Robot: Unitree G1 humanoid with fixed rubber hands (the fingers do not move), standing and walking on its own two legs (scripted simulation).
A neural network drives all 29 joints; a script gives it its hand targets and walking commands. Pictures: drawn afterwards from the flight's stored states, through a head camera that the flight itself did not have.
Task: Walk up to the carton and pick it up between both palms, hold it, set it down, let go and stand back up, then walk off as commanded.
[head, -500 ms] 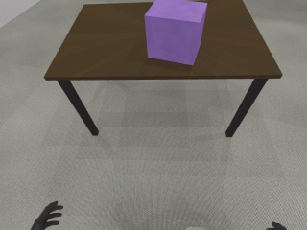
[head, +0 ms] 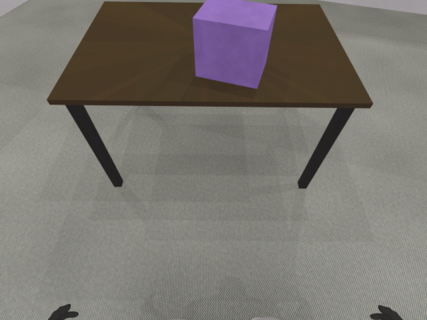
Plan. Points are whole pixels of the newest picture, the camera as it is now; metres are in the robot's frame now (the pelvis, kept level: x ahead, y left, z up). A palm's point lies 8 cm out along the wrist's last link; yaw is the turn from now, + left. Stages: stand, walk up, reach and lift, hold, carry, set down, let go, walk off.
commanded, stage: walk off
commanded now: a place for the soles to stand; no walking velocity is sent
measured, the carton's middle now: (233, 43) +0.96 -0.05 -0.02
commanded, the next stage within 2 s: stand in 1.00 s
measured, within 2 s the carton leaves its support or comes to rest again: neither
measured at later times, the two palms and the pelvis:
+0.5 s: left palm out of the picture +0.10 +0.32 -0.07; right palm out of the picture +0.08 -0.32 -0.10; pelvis -0.02 -0.01 +0.00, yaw +0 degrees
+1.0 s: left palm out of the picture +0.09 +0.32 -0.08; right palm out of the picture +0.08 -0.31 -0.10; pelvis -0.02 +0.00 +0.00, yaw +0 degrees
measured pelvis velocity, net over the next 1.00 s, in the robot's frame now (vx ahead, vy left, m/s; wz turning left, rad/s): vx -0.02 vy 0.00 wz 0.01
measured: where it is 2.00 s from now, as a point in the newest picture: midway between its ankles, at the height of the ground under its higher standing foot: outside the picture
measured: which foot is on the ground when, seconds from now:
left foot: down 0.00-1.00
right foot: down 0.00-1.00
